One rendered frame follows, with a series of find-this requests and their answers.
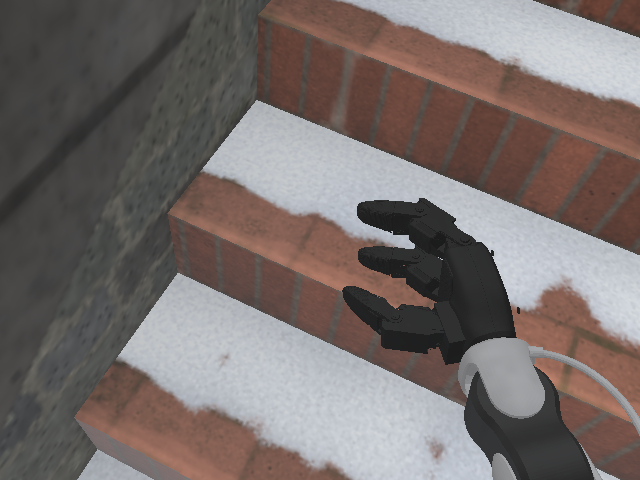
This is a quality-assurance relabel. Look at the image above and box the robot right hand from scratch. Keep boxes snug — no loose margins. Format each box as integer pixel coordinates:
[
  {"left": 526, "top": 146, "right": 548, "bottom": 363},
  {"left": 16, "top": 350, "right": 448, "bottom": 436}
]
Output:
[{"left": 342, "top": 198, "right": 520, "bottom": 365}]

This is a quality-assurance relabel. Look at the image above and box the right robot forearm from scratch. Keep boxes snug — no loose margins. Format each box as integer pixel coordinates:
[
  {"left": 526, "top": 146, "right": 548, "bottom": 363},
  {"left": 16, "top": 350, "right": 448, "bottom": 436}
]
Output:
[{"left": 458, "top": 337, "right": 603, "bottom": 480}]

